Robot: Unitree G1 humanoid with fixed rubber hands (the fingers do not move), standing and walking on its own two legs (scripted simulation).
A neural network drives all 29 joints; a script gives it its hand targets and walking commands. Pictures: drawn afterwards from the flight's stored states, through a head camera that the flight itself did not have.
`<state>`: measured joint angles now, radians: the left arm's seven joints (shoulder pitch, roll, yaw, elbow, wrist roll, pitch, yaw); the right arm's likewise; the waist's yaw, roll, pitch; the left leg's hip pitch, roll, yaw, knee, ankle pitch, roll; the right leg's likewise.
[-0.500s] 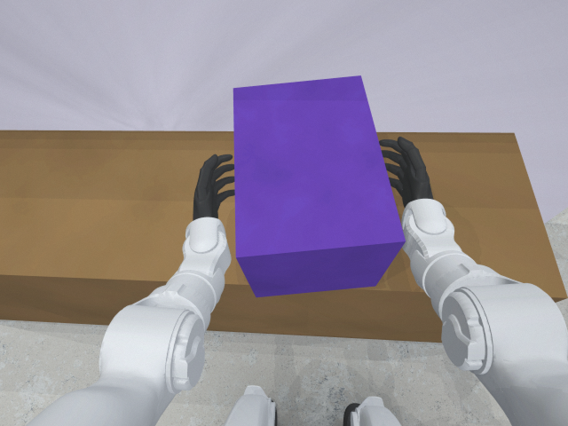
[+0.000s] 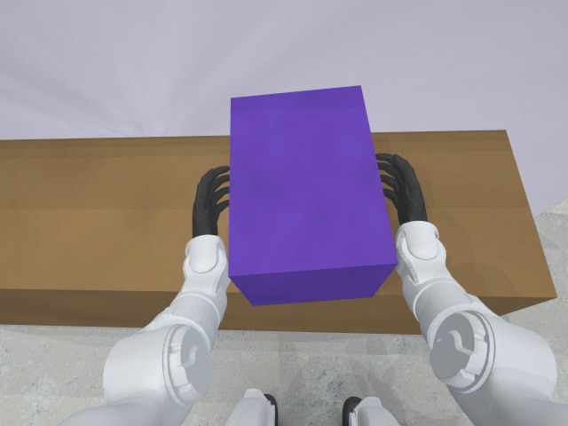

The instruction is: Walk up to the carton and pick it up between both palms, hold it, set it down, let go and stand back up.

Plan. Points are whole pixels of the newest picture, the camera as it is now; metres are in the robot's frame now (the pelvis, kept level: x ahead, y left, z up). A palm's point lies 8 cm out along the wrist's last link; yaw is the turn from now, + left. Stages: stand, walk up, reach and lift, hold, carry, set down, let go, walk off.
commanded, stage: reach and lift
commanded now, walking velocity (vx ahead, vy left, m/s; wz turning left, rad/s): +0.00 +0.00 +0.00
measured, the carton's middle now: (304, 201) +0.47 +0.03 -0.06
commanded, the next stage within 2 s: none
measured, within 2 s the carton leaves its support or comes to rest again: leaves its support in 1.36 s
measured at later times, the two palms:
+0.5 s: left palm (208, 229) +0.40 +0.17 -0.03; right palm (410, 213) +0.43 -0.12 -0.02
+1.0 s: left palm (207, 238) +0.38 +0.17 -0.03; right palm (411, 218) +0.42 -0.12 -0.02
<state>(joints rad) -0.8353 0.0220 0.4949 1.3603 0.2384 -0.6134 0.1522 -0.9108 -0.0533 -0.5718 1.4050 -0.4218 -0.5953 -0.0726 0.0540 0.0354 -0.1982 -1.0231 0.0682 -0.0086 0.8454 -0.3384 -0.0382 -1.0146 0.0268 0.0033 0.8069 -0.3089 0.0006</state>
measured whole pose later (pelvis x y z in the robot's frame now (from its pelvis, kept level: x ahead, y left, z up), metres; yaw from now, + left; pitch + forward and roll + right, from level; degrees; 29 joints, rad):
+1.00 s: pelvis +0.01 +0.00 +0.02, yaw +0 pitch +29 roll -2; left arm -0.72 -0.02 0.44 1.34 0.21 -0.70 0.18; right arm -0.84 -0.06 -0.50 1.46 -0.41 -0.70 -0.10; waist 0.06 0.02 -0.20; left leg -0.94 0.08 0.01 0.71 -0.29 -0.04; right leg -0.92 0.03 -0.01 0.66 -0.25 0.00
